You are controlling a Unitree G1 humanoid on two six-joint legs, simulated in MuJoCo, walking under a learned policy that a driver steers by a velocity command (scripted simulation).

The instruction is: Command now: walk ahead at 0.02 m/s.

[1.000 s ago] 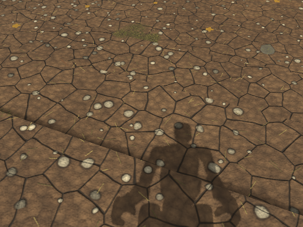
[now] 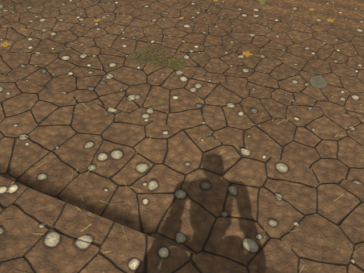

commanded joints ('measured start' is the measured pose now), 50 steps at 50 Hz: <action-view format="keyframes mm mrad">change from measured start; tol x16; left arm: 1 46 71 10 1 0 -7 7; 30 -118 47 36 -100 35 6 -19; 38 -83 48 63 -155 10 -8 -60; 42 277 216 127 -74 25 -33 -35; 50 114 156 90 -141 -9 -67 -18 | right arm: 1 53 -80 -12 2 1 -5 -5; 30 212 -172 -87 0 -26 -5 -33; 50 -71 -148 -82 -236 -33 -44 67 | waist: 1 -8 26 41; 24 -15 16 24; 29 -96 216 133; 40 41 78 53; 43 124 -316 -37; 46 21 -6 55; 50 -27 -39 24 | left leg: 1 -29 98 -106 -92 64 40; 23 -15 87 -54 -48 84 43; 29 64 328 -344 -256 -627 214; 35 9 306 -103 -259 -239 163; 40 -151 253 96 -6 -134 125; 42 -418 102 264 650 -56 23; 43 -665 -26 70 831 -335 6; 44 -734 57 -8 903 -274 21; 50 -532 103 3 659 19 -10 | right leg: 1 -1 -115 137 -87 2 6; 23 -41 -111 162 -20 83 -14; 25 -102 -80 176 -2 -172 -32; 28 -402 -3 141 190 -483 -57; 32 -545 -115 111 625 -275 -27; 41 148 39 -85 193 -198 -76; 43 291 -370 904 -303 -600 -274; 50 81 -189 366 -194 104 -194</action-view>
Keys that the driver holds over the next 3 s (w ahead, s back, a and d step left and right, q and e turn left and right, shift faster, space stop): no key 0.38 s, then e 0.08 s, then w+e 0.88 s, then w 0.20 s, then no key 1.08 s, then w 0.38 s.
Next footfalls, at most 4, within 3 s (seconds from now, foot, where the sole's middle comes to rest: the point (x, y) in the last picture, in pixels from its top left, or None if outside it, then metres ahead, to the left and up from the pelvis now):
0.82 right None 0.14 -0.15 -0.78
1.28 left None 0.47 -0.10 -0.78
1.94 right None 0.62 -0.55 -0.96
2.28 left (281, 248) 0.73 -0.40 -0.96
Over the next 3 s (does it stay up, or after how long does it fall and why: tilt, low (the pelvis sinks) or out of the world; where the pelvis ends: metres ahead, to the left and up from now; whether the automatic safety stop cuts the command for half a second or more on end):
stays up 0.72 -0.47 -0.20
